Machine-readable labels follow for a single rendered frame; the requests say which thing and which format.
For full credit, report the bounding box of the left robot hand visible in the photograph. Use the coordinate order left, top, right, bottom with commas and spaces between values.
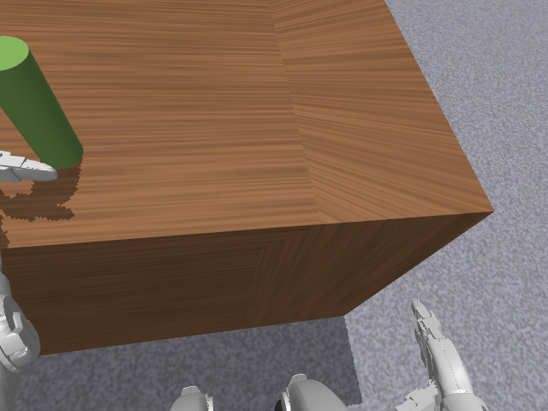
0, 151, 58, 183

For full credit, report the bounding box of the right robot hand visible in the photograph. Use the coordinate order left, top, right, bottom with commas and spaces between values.
394, 298, 474, 411

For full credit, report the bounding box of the right robot arm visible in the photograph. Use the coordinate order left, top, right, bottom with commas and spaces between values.
440, 393, 489, 411

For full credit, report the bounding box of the can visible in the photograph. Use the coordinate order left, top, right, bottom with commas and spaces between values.
0, 36, 84, 170

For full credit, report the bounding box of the left robot arm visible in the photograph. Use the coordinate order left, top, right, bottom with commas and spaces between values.
0, 252, 40, 411

